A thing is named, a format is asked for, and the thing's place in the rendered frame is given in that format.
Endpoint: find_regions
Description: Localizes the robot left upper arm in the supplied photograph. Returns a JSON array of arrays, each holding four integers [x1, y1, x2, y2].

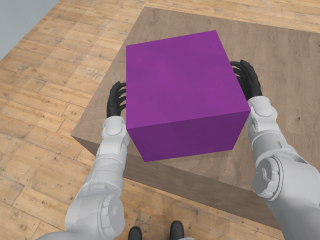
[[35, 192, 125, 240]]

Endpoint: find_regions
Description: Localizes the carton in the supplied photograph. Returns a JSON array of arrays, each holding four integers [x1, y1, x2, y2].
[[126, 30, 251, 162]]

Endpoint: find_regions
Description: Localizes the robot foot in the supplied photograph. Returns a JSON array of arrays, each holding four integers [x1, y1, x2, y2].
[[169, 220, 184, 240], [128, 226, 142, 240]]

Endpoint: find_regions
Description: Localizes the robot right upper arm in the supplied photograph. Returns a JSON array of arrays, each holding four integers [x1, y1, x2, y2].
[[252, 156, 320, 240]]

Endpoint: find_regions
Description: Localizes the robot right hand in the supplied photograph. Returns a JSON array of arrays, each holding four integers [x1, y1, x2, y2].
[[230, 60, 263, 101]]

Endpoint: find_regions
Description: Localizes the right robot forearm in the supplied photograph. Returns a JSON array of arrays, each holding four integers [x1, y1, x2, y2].
[[245, 96, 310, 168]]

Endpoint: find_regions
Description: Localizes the pedestal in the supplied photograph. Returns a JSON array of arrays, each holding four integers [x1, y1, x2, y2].
[[71, 6, 320, 230]]

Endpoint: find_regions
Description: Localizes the robot right foot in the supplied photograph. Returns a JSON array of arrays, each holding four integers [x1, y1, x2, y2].
[[169, 220, 184, 240]]

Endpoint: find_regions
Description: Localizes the robot left foot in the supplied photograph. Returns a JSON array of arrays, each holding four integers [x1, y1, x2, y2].
[[128, 226, 142, 240]]

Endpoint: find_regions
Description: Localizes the robot left hand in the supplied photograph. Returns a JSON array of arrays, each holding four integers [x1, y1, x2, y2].
[[106, 81, 126, 118]]

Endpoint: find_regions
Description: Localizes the left robot forearm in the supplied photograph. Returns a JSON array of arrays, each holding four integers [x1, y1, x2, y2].
[[65, 116, 130, 230]]

